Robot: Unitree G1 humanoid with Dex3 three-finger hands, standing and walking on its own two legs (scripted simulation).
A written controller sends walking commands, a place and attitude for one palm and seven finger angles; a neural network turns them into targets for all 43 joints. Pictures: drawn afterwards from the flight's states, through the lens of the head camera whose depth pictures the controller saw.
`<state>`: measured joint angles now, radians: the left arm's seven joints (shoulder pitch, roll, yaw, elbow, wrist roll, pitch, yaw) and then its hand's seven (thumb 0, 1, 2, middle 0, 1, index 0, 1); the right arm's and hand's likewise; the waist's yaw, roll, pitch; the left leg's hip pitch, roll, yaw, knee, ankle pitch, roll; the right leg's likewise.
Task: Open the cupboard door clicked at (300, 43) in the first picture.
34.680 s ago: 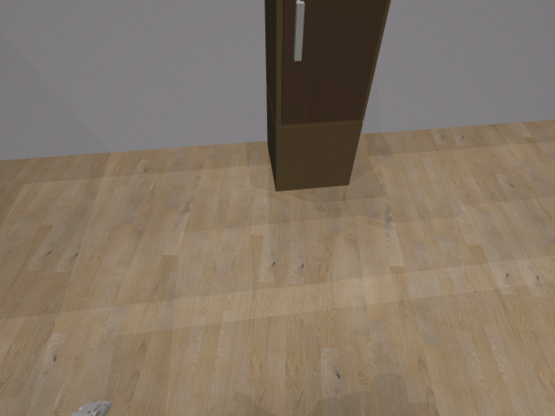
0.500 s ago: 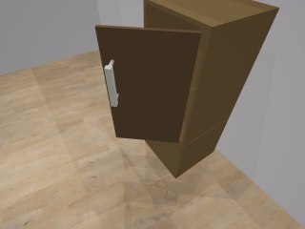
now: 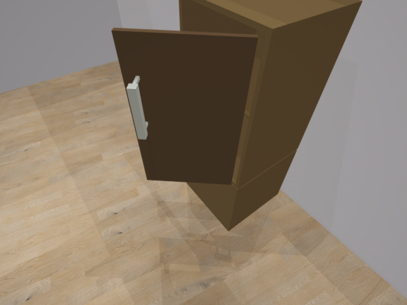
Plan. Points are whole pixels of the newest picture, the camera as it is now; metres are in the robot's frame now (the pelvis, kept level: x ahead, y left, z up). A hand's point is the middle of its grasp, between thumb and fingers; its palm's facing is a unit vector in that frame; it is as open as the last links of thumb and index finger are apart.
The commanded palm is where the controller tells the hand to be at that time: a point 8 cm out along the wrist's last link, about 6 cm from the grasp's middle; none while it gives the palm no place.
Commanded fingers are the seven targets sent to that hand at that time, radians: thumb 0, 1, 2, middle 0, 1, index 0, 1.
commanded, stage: look again from close up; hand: left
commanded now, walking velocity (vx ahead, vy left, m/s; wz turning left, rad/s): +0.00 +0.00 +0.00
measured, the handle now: (140, 108) +0.61 +0.22 +0.04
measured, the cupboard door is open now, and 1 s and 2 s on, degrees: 50 50 50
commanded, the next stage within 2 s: shuffle to correct the standing spot in 0.26 s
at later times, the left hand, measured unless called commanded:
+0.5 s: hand out of the picture -0.01 +0.16 -0.18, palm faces +0.04 -0.99 -0.16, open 7.4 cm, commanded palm none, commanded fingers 0.00 0.90 0.90 -0.20 -0.30 -0.20 -0.30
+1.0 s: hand out of the picture +0.07 +0.20 -0.19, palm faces +0.03 -0.98 -0.20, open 7.4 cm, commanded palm none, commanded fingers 0.00 0.90 0.90 -0.20 -0.30 -0.20 -0.30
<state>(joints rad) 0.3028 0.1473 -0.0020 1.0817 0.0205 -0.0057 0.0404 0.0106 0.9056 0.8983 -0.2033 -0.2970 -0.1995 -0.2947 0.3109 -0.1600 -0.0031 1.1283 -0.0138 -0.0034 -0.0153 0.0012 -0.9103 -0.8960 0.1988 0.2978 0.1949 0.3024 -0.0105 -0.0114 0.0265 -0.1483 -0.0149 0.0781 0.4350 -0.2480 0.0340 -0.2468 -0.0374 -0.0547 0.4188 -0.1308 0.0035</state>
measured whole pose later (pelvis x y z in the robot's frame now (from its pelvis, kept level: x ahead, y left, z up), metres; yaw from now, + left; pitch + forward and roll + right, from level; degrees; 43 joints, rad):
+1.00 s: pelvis +0.05 +0.03 -0.01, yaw -1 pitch -2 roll +0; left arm 0.29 0.15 0.04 1.03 0.02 0.02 0.06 0.01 0.92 0.90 -0.20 -0.30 -0.20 -0.29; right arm 0.29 -0.10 -0.02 1.11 -0.01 -0.01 -0.06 0.01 -0.92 -0.90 0.20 0.30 0.20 0.30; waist 0.00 -0.02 0.07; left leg -0.09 -0.04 0.10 0.48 -0.36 0.07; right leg -0.23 -0.06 -0.02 0.52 -0.25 0.03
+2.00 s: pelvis +0.00 +0.00 +0.00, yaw +1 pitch -3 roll +0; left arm 0.33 0.19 0.00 1.10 0.02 0.00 0.03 0.01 0.90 0.90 -0.20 -0.30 -0.20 -0.29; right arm 0.34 -0.17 0.00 1.14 -0.01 0.00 -0.01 0.00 -0.91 -0.90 0.20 0.30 0.20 0.30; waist 0.00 -0.03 0.03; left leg -0.15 -0.01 0.05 0.43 -0.24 0.03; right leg -0.23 -0.02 -0.07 0.38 -0.11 -0.01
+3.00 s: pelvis +0.05 +0.03 -0.01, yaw -1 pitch -1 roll -1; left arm 0.29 0.15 0.04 1.03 0.02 0.02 0.06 0.02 0.93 0.90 -0.20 -0.30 -0.20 -0.29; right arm 0.26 -0.13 -0.03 1.08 -0.01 0.00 -0.06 0.01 -0.93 -0.90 0.20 0.30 0.20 0.30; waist 0.00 -0.02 0.07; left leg -0.12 -0.03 0.10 0.51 -0.38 0.07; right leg -0.25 -0.04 -0.02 0.54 -0.25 0.03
